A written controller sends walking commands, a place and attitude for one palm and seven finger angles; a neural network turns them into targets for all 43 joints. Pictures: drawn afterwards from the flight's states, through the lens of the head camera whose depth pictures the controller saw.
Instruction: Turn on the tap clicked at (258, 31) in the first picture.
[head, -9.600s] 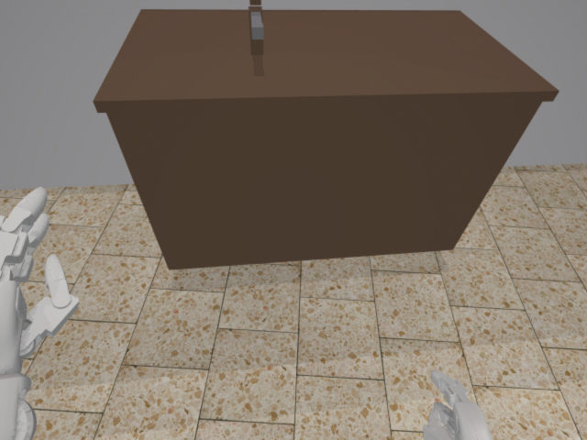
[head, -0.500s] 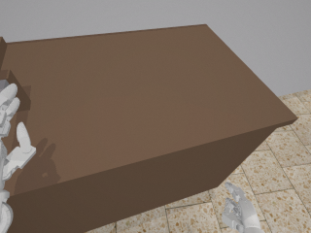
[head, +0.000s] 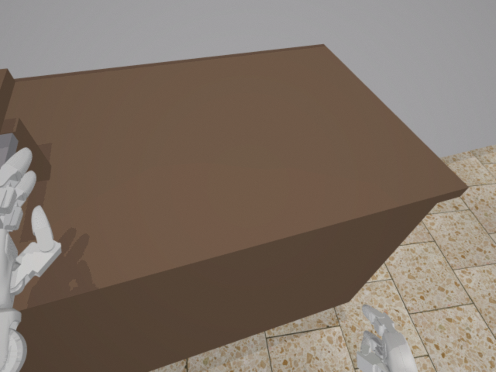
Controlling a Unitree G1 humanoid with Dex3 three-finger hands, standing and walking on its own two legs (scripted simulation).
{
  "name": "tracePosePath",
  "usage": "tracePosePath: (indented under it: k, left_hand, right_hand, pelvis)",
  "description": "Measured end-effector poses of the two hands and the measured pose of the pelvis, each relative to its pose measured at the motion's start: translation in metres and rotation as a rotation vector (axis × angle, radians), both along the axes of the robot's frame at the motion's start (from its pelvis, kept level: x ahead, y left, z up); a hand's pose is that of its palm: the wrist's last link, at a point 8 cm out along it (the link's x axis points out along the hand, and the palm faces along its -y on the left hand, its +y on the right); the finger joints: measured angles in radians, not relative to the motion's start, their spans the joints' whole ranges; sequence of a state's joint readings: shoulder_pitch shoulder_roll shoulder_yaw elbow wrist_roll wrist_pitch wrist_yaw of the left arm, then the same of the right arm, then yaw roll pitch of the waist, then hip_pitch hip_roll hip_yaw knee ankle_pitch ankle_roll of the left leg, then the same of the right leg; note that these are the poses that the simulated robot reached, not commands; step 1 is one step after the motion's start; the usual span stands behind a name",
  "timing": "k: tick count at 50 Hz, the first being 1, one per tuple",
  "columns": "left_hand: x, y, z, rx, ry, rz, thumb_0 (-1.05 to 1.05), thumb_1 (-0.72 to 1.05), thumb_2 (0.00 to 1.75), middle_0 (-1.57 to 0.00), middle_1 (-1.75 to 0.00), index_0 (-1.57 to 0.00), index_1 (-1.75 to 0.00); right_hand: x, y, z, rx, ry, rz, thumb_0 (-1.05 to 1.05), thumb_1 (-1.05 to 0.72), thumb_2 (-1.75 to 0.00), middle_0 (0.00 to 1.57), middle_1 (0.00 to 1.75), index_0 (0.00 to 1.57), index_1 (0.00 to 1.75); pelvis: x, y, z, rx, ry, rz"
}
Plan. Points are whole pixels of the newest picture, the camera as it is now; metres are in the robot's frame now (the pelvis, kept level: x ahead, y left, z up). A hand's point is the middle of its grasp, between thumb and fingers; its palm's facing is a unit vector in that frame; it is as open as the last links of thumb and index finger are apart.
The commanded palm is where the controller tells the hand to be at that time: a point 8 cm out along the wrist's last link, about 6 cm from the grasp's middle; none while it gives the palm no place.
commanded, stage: shuffle to correct the standing spot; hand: left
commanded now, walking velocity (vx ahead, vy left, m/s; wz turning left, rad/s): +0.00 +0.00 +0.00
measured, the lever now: out of the picture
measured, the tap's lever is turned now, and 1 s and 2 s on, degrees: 0 0 0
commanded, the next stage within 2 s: come to a stop and stand still in 0.76 s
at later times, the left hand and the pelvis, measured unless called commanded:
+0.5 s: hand (27, 283) +0.17 +0.26 +0.15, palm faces +0.36 -0.83 -0.43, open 7.4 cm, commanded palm +0.11 +0.30 +0.17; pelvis -0.04 +0.02 -0.01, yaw +1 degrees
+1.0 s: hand out of the picture +0.12 +0.31 +0.15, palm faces +0.36 -0.81 -0.45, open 7.4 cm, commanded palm +0.05 +0.35 +0.17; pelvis -0.11 +0.07 -0.02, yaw +0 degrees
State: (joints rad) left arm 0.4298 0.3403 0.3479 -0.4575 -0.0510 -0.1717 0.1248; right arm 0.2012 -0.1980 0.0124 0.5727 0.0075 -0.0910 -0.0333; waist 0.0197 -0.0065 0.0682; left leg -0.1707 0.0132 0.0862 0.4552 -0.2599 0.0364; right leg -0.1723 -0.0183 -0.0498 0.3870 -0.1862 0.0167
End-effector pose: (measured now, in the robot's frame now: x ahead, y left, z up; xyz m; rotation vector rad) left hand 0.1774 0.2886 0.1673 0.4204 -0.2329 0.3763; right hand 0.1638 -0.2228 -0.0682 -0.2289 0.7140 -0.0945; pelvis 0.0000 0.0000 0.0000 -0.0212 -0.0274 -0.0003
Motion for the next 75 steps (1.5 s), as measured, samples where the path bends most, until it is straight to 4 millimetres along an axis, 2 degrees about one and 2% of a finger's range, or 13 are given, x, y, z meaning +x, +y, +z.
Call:
tracePosePath:
  k: [11, 22, 31, 35, 38, 42, 49, 55, 61, 66, 71, 73, 75]
  left_hand:
    - [-0.006, -0.002, 0.004, 0.01, -0.014, -0.006, 0.02, 0.89, 0.9, -0.21, -0.3, -0.21, -0.3]
    - [-0.03, 0.005, 0.002, 0.068, 0.009, -0.036, 0.01, 0.89, 0.9, -0.21, -0.3, -0.21, -0.3]
    - [-0.068, 0.024, 0.009, 0.164, -0.034, -0.023, 0.01, 0.89, 0.9, -0.21, -0.3, -0.21, -0.3]
    - [-0.082, 0.026, 0.011, 0.148, -0.054, 0.021, 0.01, 0.89, 0.9, -0.21, -0.3, -0.21, -0.3]
    - [-0.089, 0.025, 0.009, 0.107, -0.048, 0.025, 0.01, 0.89, 0.9, -0.21, -0.3, -0.21, -0.3]
    - [-0.09, 0.028, 0.004, 0.054, -0.046, 0.002, 0.01, 0.89, 0.9, -0.21, -0.3, -0.21, -0.3]
    - [-0.094, 0.055, 0.002, 0.118, -0.036, -0.06, 0.01, 0.89, 0.9, -0.21, -0.3, -0.21, -0.3]
    - [-0.114, 0.071, 0.018, 0.165, -0.047, -0.044, 0.01, 0.89, 0.9, -0.21, -0.3, -0.21, -0.3]
    - [-0.128, 0.092, 0.0, 0.052, -0.009, 0.026, 0.01, 0.89, 0.9, -0.21, -0.3, -0.21, -0.3]
    - [-0.124, 0.091, -0.006, 0.001, -0.022, 0.053, 0.01, 0.89, 0.9, -0.21, -0.3, -0.21, -0.3]
    - [-0.118, 0.083, -0.001, 0.018, -0.043, 0.036, 0.02, 0.89, 0.9, -0.21, -0.3, -0.21, -0.3]
    - [-0.108, 0.093, 0.016, 0.145, -0.084, 0.028, 0.02, 0.89, 0.9, -0.21, -0.3, -0.21, -0.3]
    - [-0.097, 0.108, 0.028, 0.174, -0.141, 0.05, 0.02, 0.89, 0.9, -0.21, -0.3, -0.21, -0.3]
  right_hand:
    - [-0.001, -0.001, 0.003, -0.004, -0.019, -0.002, 0.01, -0.91, -0.9, 0.2, 0.3, 0.2, 0.3]
    - [-0.012, 0.007, -0.004, -0.025, -0.006, 0.024, 0.01, -0.91, -0.9, 0.2, 0.3, 0.2, 0.3]
    - [-0.039, 0.027, -0.018, -0.024, 0.003, 0.054, 0.01, -0.91, -0.9, 0.2, 0.3, 0.2, 0.3]
    - [-0.053, 0.036, -0.028, 0.018, 0.014, 0.086, 0.01, -0.91, -0.9, 0.2, 0.3, 0.2, 0.3]
    - [-0.064, 0.04, -0.032, 0.037, 0.046, 0.094, 0.01, -0.91, -0.9, 0.2, 0.3, 0.2, 0.3]
    - [-0.079, 0.042, -0.024, 0.029, 0.069, 0.054, 0.01, -0.91, -0.9, 0.2, 0.3, 0.21, 0.3]
    - [-0.101, 0.049, -0.017, -0.013, -0.01, -0.067, 0.01, -0.91, -0.9, 0.2, 0.3, 0.2, 0.3]
    - [-0.126, 0.071, -0.021, 0.039, 0.015, -0.043, 0.01, -0.91, -0.9, 0.2, 0.3, 0.2, 0.3]
    - [-0.144, 0.083, -0.023, 0.035, 0.061, -0.052, 0.01, -0.91, -0.9, 0.2, 0.3, 0.2, 0.3]
    - [-0.141, 0.091, -0.023, 0.04, 0.068, -0.013, 0.01, -0.91, -0.9, 0.2, 0.3, 0.2, 0.3]
    - [-0.123, 0.091, -0.019, 0.051, 0.044, 0.016, 0.01, -0.9, -0.9, 0.2, 0.3, 0.2, 0.3]
    - [-0.116, 0.09, -0.018, 0.019, 0.043, 0.062, 0.01, -0.91, -0.9, 0.2, 0.3, 0.2, 0.3]
    - [-0.108, 0.089, -0.014, 0.011, 0.038, 0.096, 0.01, -0.91, -0.9, 0.2, 0.3, 0.2, 0.3]
  pelvis:
    - [-0.005, 0.001, 0.0, 0.001, -0.003, -0.001]
    - [-0.031, 0.011, -0.008, -0.002, 0.026, 0.012]
    - [-0.058, 0.022, -0.018, 0.008, 0.025, 0.036]
    - [-0.067, 0.022, -0.019, 0.004, 0.03, 0.03]
    - [-0.076, 0.026, -0.016, -0.018, 0.024, 0.035]
    - [-0.085, 0.034, -0.011, 0.03, 0.03, 0.018]
    - [-0.103, 0.065, -0.018, 0.066, 0.003, 0.004]
    - [-0.114, 0.075, -0.013, 0.003, -0.014, 0.027]
    - [-0.113, 0.085, -0.01, -0.011, -0.014, 0.015]
    - [-0.111, 0.083, -0.009, -0.016, -0.029, 0.048]
    - [-0.103, 0.077, -0.008, -0.016, -0.023, 0.05]
    - [-0.103, 0.072, -0.008, -0.011, -0.013, 0.048]
    - [-0.104, 0.069, -0.006, 0.001, -0.006, 0.035]
